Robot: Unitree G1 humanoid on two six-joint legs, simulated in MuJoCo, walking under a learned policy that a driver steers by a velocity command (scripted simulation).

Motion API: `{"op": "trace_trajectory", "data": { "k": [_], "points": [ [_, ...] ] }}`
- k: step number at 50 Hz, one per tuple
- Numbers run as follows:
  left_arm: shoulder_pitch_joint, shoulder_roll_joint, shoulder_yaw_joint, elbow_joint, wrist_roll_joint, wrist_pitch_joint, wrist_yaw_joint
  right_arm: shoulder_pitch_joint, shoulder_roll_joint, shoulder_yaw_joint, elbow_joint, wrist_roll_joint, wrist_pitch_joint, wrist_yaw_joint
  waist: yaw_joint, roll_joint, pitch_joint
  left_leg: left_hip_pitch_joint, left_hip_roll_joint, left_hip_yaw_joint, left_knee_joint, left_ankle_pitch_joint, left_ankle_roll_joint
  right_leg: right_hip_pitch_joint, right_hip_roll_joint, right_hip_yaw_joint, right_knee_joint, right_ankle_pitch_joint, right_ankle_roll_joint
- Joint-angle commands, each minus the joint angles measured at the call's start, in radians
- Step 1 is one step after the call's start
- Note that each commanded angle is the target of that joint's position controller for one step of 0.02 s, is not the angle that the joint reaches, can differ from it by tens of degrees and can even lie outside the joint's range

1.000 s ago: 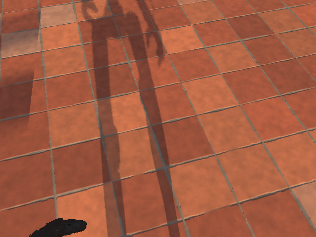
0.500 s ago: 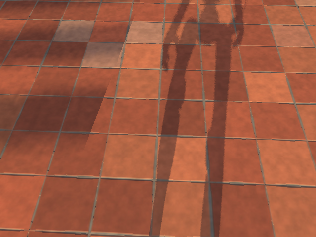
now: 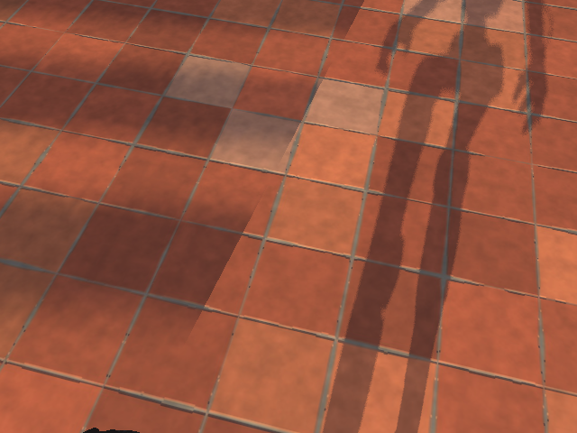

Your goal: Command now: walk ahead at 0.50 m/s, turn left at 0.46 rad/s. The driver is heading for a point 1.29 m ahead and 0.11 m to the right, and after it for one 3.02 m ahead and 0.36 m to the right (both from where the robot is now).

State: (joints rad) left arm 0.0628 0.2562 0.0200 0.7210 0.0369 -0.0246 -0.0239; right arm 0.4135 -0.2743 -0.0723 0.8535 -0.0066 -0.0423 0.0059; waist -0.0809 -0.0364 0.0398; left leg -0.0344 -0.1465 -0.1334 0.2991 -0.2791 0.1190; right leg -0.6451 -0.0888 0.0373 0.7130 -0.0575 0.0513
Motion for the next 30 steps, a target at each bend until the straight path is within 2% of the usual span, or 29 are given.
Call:
{"op": "trace_trajectory", "data": {
  "k": [1,3,4,5,6,7,8,9,10,11,12,14,16,20,22,25,28,29,30],
  "points": [
    [-0.132,0.077,0.011,-0.107,-0.006,-0.029,-0.003,0.061,-0.156,-0.033,-0.038,-0.008,-0.011,-0.012,-0.017,0.113,-0.005,0.041,0.271,-0.181,-0.002,0.521,0.098,0.024,0.051,-0.041,-0.095,0.022,-0.025],
    [-0.058,0.096,0.018,-0.09,-0.005,-0.038,0.0,0.027,-0.163,-0.031,-0.042,-0.009,-0.017,-0.018,0.027,0.125,-0.011,0.02,0.291,-0.189,0.03,0.579,0.063,0.168,0.07,-0.039,-0.163,-0.021,-0.062],
    [0.02,0.116,0.028,-0.065,-0.005,-0.042,0.006,0.008,-0.172,-0.032,-0.042,-0.01,-0.021,-0.018,0.064,0.126,-0.035,0.012,0.285,-0.181,0.095,0.692,0.047,0.276,0.097,-0.051,-0.183,-0.068,-0.082],
    [0.15,0.135,0.039,-0.023,-0.003,-0.051,0.016,-0.006,-0.174,-0.03,-0.038,-0.009,-0.025,-0.014,0.129,0.09,-0.094,0.001,0.24,-0.138,0.252,0.76,0.027,0.429,0.117,-0.066,-0.247,-0.065,-0.105],
    [0.291,0.181,0.053,0.001,0.01,-0.063,0.029,-0.004,-0.141,-0.019,-0.047,-0.006,-0.03,-0.007,0.19,0.036,-0.195,-0.106,0.185,-0.093,0.476,0.608,0.005,0.64,0.0,0.049,-0.266,-0.133,-0.146],
    [0.388,0.292,0.08,0.005,0.031,-0.06,0.037,0.107,-0.049,0.001,-0.074,0.027,-0.032,-0.004,0.164,-0.175,-0.339,-0.378,0.042,0.01,0.817,0.112,-0.042,0.908,-0.277,0.49,-0.318,-0.27,-0.262],
    [0.358,0.264,0.081,0.024,0.004,-0.044,0.026,0.132,-0.096,-0.002,-0.058,0.002,-0.029,-0.006,0.134,-0.202,-0.321,-0.527,0.015,0.006,0.931,-0.235,-0.038,0.871,-0.332,0.758,-0.449,-0.346,-0.311],
    [0.263,0.182,0.065,0.007,-0.009,-0.038,0.022,0.061,-0.116,-0.006,-0.052,-0.016,-0.02,-0.006,0.106,-0.062,-0.149,-0.575,0.078,-0.013,0.978,-0.155,-0.035,0.725,-0.299,0.63,-0.458,-0.433,-0.303],
    [0.207,0.12,0.05,0.003,-0.012,-0.041,0.017,-0.017,-0.11,0.0,-0.064,-0.022,-0.02,0.003,0.105,0.015,-0.068,-0.566,0.113,-0.004,0.932,-0.087,-0.036,0.612,-0.244,0.487,-0.476,-0.377,-0.282],
    [0.19,0.097,0.042,0.013,-0.008,-0.045,0.017,-0.049,-0.096,0.003,-0.075,-0.021,-0.018,0.01,0.09,-0.005,-0.029,-0.55,0.141,0.008,0.878,-0.059,-0.039,0.549,-0.193,0.375,-0.497,-0.272,-0.254],
    [0.197,0.087,0.037,0.031,-0.012,-0.052,0.019,-0.053,-0.09,0.005,-0.077,-0.031,-0.009,0.017,0.075,-0.041,-0.016,-0.521,0.158,0.018,0.838,-0.048,-0.047,0.505,-0.154,0.296,-0.513,-0.178,-0.237],
    [0.234,0.093,0.038,0.059,-0.019,-0.07,0.014,-0.036,-0.075,0.011,-0.066,-0.037,0.005,0.025,0.063,-0.06,-0.034,-0.491,0.158,0.041,0.813,-0.029,-0.062,0.492,-0.13,0.219,-0.523,-0.008,-0.241],
    [0.263,0.108,0.043,0.083,-0.027,-0.082,0.01,-0.08,-0.067,0.017,-0.079,-0.038,0.009,0.029,0.059,-0.053,-0.026,-0.542,0.178,0.065,0.771,0.015,-0.076,0.508,-0.126,0.169,-0.551,0.053,-0.257],
    [0.312,0.101,0.042,0.122,-0.031,-0.076,0.008,-0.259,-0.039,0.038,-0.131,-0.035,0.006,0.037,0.093,-0.042,0.015,-0.604,0.224,0.134,0.565,0.154,-0.108,0.529,-0.086,0.076,-0.595,0.096,-0.251],
    [0.343,0.11,0.044,0.141,-0.032,-0.075,0.007,-0.334,-0.019,0.05,-0.151,-0.03,0.002,0.04,0.114,-0.045,0.02,-0.564,0.218,0.164,0.444,0.212,-0.111,0.533,-0.072,0.038,-0.589,0.146,-0.239],
    [0.39,0.128,0.048,0.168,-0.028,-0.072,0.009,-0.404,-0.025,0.054,-0.167,-0.023,-0.002,0.037,0.137,-0.045,0.021,-0.513,0.198,0.192,0.335,0.229,-0.098,0.579,-0.093,0.027,-0.558,0.209,-0.23],
    [0.4,0.141,0.05,0.188,-0.022,-0.063,0.016,-0.418,-0.045,0.049,-0.176,-0.024,-0.007,0.029,0.126,-0.047,0.026,-0.474,0.181,0.195,0.274,0.162,-0.063,0.649,-0.135,0.04,-0.501,0.301,-0.219],
    [0.391,0.148,0.051,0.192,-0.021,-0.06,0.019,-0.389,-0.052,0.045,-0.168,-0.027,-0.01,0.024,0.108,-0.047,0.014,-0.424,0.163,0.201,0.248,0.125,-0.047,0.665,-0.138,0.034,-0.452,0.389,-0.211],
    [0.382,0.153,0.052,0.197,-0.023,-0.056,0.021,-0.311,-0.061,0.037,-0.141,-0.032,-0.016,0.018,0.07,-0.038,-0.024,-0.319,0.134,0.212,0.202,0.111,-0.029,0.67,-0.125,0.015,-0.352,0.505,-0.197]
  ]
}}
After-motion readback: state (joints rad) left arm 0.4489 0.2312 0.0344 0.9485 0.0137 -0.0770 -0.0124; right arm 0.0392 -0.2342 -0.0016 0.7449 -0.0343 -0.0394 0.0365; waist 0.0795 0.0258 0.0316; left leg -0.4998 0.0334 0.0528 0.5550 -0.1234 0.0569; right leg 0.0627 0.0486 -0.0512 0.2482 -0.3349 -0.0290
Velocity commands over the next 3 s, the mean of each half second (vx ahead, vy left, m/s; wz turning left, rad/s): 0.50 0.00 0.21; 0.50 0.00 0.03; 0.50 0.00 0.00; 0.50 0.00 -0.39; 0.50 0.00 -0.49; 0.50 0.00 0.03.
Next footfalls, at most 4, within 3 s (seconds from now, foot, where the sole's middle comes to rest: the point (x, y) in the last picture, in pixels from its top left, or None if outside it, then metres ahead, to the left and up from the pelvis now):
0.12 right None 0.25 -0.13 -0.78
0.64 left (231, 422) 0.49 0.10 -0.78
1.18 right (291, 296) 0.80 -0.06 -0.78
1.72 left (210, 218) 1.07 0.15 -0.78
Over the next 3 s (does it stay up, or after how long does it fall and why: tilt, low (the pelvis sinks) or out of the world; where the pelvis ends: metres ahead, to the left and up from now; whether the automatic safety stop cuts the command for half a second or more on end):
stays up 1.57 -0.13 0.00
